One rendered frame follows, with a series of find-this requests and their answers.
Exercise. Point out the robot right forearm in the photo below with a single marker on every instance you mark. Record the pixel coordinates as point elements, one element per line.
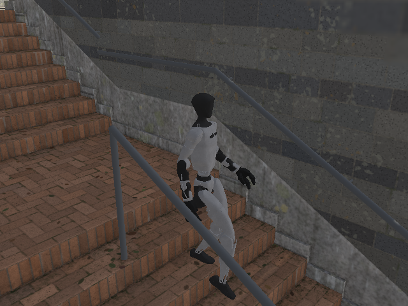
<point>181,169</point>

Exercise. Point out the robot left forearm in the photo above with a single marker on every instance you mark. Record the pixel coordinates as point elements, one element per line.
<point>228,163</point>

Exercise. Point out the robot torso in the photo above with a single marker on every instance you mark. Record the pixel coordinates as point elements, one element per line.
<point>203,158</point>

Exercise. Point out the right robot hand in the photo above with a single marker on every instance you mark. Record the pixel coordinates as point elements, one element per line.
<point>192,206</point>

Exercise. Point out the robot left foot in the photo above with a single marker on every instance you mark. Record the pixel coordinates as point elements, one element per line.
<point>203,257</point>

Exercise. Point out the left robot hand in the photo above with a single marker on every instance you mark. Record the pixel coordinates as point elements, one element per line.
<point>242,173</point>

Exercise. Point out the left robot upper arm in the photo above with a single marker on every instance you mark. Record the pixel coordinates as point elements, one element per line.
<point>215,124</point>

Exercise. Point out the right robot upper arm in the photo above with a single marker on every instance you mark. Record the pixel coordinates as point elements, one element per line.
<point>193,137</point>

